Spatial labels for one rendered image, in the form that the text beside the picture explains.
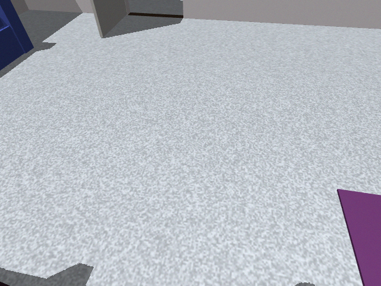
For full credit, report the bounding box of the sofa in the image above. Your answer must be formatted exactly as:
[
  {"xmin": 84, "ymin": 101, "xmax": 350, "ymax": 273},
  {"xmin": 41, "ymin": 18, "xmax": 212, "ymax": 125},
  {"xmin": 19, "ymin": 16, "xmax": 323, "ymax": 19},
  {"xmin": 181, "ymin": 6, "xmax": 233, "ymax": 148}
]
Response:
[{"xmin": 0, "ymin": 0, "xmax": 34, "ymax": 70}]

